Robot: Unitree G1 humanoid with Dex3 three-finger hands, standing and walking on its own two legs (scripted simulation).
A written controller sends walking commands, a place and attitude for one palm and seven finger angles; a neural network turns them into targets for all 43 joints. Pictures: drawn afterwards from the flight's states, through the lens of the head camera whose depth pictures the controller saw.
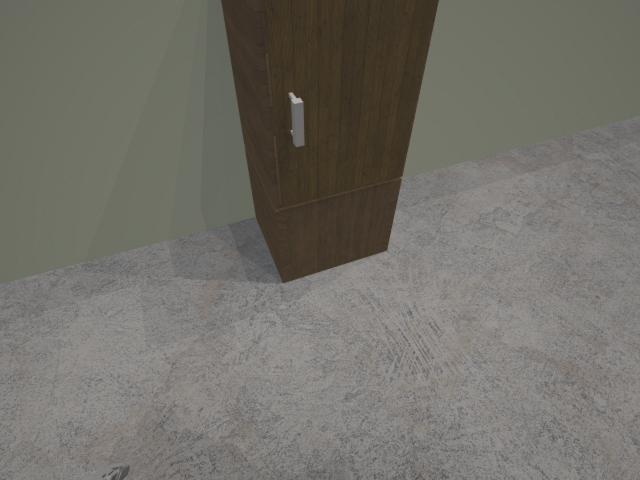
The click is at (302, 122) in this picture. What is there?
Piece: cupboard door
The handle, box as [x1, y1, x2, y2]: [289, 92, 304, 146]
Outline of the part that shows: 291,92 289,93 289,97 291,99 292,112 291,134 293,136 294,144 298,146 304,144 303,103 300,98 296,98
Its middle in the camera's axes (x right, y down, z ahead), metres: -0.07 -0.30 +0.98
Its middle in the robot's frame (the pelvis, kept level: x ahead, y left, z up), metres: +0.93 +0.11 -0.04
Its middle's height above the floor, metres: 0.73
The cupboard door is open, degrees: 0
